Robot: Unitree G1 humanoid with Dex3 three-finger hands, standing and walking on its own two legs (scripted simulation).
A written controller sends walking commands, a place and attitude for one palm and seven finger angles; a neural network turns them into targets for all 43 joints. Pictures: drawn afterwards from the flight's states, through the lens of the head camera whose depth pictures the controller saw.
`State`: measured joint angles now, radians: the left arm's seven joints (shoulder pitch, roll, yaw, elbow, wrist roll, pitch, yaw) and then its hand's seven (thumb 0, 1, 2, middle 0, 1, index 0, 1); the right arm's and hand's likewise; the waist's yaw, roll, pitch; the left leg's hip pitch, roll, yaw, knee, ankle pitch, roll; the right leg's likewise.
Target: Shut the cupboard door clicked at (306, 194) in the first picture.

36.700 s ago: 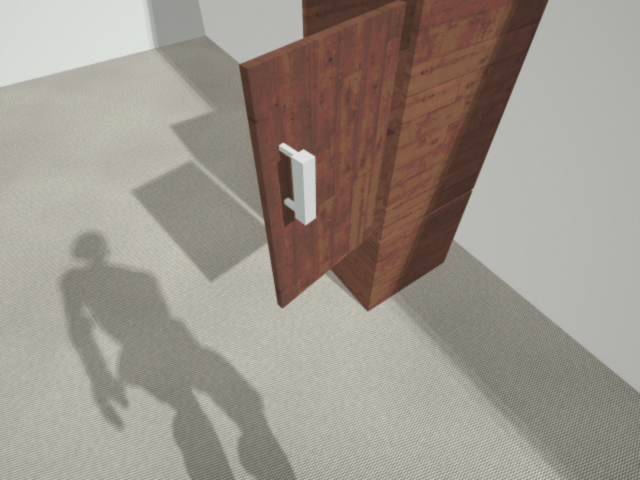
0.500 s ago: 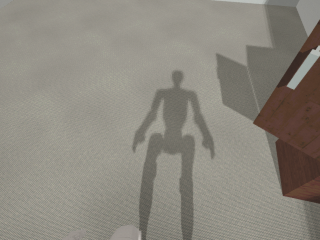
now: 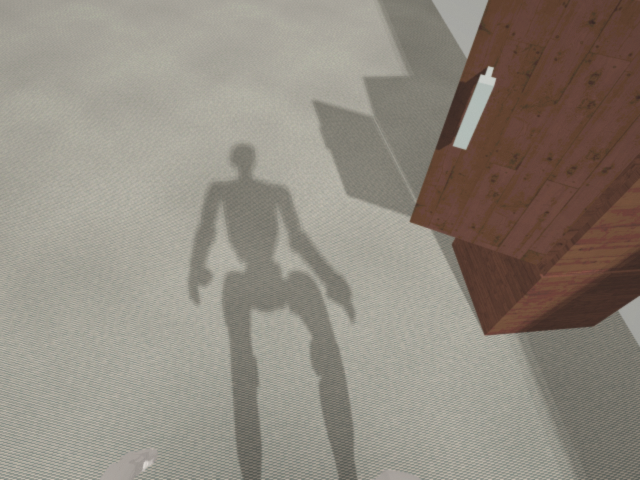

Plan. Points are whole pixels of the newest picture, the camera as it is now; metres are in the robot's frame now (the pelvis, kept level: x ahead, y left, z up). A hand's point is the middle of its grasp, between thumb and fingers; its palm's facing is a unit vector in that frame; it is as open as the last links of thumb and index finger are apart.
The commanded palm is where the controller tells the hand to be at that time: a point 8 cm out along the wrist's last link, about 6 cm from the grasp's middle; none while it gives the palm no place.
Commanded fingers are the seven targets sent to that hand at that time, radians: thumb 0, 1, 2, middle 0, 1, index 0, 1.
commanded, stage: turn to face it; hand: left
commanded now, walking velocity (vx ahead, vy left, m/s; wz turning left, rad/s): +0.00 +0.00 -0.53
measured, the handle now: (474, 108) +0.73 -0.25 +0.05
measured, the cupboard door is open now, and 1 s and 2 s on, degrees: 61 61 61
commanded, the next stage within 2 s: take the last steps up to it in 0.52 s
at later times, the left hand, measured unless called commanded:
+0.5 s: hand (202, 464) +0.16 +0.18 -0.18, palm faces -0.20 -0.96 -0.19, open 7.4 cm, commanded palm none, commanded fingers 0.00 0.90 0.90 -0.20 -0.30 -0.20 -0.30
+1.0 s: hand (235, 454) +0.17 +0.13 -0.18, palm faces -0.30 -0.94 -0.17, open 7.4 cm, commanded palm none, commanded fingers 0.00 0.90 0.90 -0.20 -0.30 -0.20 -0.30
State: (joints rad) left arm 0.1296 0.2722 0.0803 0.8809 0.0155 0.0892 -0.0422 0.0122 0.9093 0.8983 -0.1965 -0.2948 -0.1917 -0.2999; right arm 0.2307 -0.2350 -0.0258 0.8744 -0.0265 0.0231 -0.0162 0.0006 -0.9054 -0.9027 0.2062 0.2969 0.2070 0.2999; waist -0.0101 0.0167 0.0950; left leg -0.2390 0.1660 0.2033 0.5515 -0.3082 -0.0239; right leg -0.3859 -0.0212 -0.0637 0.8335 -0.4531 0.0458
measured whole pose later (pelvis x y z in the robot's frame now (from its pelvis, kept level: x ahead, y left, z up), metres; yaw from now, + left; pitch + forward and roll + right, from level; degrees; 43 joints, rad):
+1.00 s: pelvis +0.11 -0.04 +0.00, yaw -19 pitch +2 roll -2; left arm 0.31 0.20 0.05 1.03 0.02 0.01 -0.02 0.01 0.90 0.90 -0.20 -0.30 -0.20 -0.30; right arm 0.22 -0.23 -0.04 0.96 -0.02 0.00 0.00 0.00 -0.91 -0.90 0.20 0.30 0.20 0.30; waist -0.01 -0.01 0.03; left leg -0.43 0.08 0.10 0.72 -0.35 -0.05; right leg -0.10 0.04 -0.01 0.42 -0.35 -0.03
